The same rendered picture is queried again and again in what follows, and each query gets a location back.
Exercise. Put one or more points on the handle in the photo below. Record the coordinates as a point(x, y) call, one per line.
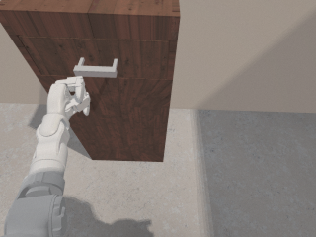
point(95, 71)

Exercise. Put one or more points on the cabinet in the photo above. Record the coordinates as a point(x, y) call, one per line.
point(128, 116)

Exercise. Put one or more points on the robot left hand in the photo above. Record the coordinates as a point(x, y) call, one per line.
point(60, 101)

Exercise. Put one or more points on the drawer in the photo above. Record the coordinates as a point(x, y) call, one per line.
point(137, 58)

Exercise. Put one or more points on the left robot forearm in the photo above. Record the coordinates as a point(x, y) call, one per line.
point(46, 174)

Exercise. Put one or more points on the left robot upper arm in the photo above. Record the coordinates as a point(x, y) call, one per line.
point(42, 216)

